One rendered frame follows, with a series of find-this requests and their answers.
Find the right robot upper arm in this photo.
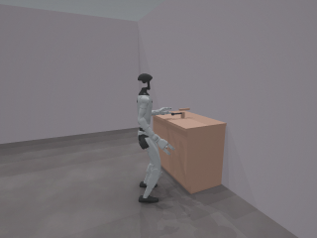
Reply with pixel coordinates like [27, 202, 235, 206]
[138, 95, 150, 124]

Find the counter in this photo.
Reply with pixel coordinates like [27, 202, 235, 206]
[152, 108, 227, 194]

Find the robot right foot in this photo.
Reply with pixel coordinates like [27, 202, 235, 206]
[139, 195, 159, 203]

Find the robot left forearm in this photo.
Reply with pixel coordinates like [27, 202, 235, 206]
[151, 109, 160, 116]

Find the robot right hand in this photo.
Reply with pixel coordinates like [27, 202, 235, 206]
[157, 138, 175, 155]

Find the robot left hand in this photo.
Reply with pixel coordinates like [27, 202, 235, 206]
[160, 107, 172, 115]

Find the robot right forearm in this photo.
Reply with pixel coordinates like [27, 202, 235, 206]
[139, 118, 160, 142]

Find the right robot shin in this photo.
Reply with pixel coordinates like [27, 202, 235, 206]
[144, 168, 162, 198]

